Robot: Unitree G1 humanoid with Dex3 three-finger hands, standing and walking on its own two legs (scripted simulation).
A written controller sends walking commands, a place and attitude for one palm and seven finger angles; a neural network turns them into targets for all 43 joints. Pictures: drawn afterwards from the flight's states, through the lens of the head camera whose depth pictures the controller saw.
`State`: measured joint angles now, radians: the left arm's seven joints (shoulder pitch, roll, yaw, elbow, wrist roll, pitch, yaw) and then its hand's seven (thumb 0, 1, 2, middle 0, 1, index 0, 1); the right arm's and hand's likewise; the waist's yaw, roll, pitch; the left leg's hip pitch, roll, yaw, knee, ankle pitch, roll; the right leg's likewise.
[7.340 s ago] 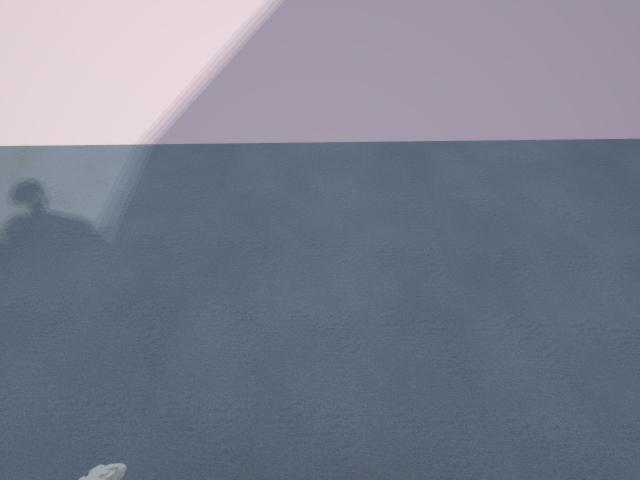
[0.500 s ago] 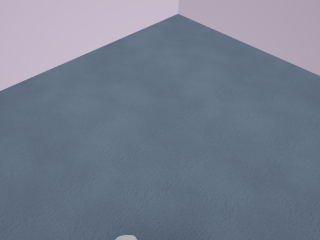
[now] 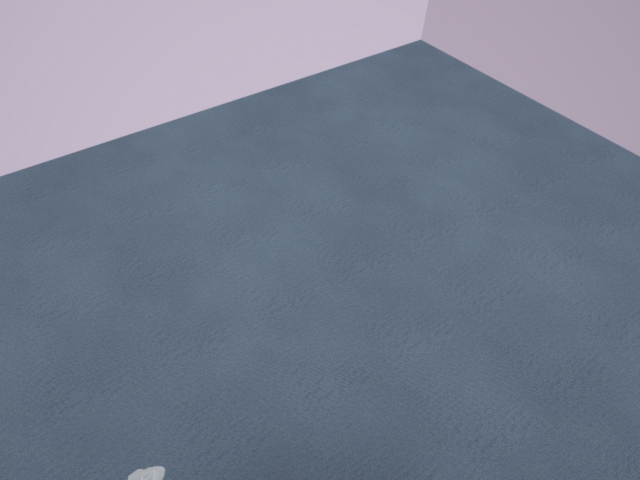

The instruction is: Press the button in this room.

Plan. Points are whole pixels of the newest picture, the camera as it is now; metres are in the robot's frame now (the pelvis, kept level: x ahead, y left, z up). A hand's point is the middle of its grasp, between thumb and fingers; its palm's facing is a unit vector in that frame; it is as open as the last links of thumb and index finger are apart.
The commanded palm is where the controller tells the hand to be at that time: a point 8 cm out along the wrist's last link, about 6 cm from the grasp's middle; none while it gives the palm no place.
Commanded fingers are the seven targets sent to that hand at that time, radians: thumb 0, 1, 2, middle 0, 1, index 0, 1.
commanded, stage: turn or walk to find it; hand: left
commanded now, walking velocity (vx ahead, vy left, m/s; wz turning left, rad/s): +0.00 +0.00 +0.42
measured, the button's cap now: out of the picture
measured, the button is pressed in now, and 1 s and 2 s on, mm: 0 0 0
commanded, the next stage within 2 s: none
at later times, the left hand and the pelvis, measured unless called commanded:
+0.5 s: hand out of the picture -0.05 +0.19 -0.17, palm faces +0.30 -0.92 -0.25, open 7.3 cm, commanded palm none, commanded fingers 0.00 0.90 0.90 -0.20 -0.30 -0.20 -0.30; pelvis -0.04 -0.01 -0.01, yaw +15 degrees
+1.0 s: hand out of the picture -0.06 +0.18 -0.15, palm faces +0.45 -0.85 -0.29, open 7.4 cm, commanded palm none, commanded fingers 0.00 0.90 0.90 -0.20 -0.30 -0.20 -0.30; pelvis -0.07 -0.04 -0.01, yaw +26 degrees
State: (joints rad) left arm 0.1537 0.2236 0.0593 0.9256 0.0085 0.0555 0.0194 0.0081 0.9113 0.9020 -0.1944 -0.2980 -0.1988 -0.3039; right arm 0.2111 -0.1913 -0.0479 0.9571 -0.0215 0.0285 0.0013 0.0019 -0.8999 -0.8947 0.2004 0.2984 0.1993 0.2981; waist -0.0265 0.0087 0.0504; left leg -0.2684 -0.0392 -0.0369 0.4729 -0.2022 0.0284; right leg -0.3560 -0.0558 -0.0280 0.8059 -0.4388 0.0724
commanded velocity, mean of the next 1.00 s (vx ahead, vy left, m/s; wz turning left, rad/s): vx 0.00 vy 0.00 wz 0.42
